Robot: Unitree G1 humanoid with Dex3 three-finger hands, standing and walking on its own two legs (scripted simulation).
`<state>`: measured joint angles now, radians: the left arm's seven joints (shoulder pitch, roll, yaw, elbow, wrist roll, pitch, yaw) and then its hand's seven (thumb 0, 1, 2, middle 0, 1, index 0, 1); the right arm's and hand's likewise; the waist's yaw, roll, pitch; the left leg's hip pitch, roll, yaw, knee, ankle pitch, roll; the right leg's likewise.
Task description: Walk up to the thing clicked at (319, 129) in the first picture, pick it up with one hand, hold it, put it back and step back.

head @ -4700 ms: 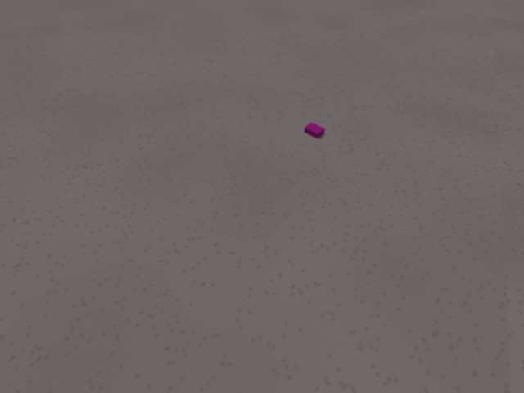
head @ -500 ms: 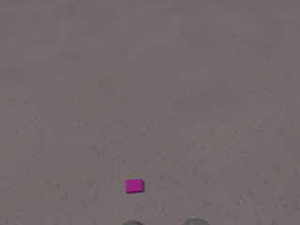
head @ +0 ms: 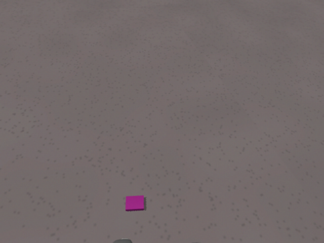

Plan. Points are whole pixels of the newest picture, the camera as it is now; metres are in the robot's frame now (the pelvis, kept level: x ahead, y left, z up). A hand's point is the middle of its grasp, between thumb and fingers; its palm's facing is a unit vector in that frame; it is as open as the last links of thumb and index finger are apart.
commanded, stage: walk up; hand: left
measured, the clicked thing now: (134, 203) +0.41 +0.13 -0.74
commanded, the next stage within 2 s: stand in 1.72 s
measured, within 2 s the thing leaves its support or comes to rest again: neither
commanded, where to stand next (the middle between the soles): +0.05 -0.04 m, yaw +1 degrees
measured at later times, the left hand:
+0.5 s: hand out of the picture +0.10 +0.23 -0.13, palm faces +0.00 -0.94 -0.34, open 7.4 cm
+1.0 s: hand out of the picture +0.12 +0.24 -0.13, palm faces -0.01 -0.95 -0.31, open 7.4 cm
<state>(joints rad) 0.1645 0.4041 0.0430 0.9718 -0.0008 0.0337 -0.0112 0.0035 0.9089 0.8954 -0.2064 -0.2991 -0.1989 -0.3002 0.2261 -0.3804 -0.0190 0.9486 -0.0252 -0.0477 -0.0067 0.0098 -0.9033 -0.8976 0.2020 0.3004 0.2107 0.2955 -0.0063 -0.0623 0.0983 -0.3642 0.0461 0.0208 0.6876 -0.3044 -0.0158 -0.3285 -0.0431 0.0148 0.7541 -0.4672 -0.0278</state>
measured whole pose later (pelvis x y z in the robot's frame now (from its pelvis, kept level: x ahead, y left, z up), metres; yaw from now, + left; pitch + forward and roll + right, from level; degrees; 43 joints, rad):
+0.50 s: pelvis +0.00 -0.02 +0.02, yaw +0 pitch -3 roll +1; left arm 0.09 0.35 0.03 1.08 0.01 0.02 -0.03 0.00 0.91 0.90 -0.21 -0.30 -0.20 -0.30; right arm 0.13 -0.38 0.00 1.10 -0.02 -0.03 0.00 0.01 -0.91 -0.90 0.20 0.30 0.21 0.30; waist 0.00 0.01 0.05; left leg -0.23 0.06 0.01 0.48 -0.20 -0.05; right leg -0.19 -0.03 -0.01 0.54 -0.30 0.01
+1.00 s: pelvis +0.02 -0.01 +0.02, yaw +0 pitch -2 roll +0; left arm 0.06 0.35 0.03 1.11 0.00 0.03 -0.03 0.00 0.91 0.90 -0.21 -0.30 -0.20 -0.30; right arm 0.09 -0.36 0.00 1.12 -0.01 -0.03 -0.01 0.01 -0.91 -0.90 0.20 0.30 0.21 0.30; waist -0.01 -0.01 0.05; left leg -0.18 0.06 0.03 0.39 -0.18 -0.04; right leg -0.12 -0.03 0.00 0.40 -0.25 0.02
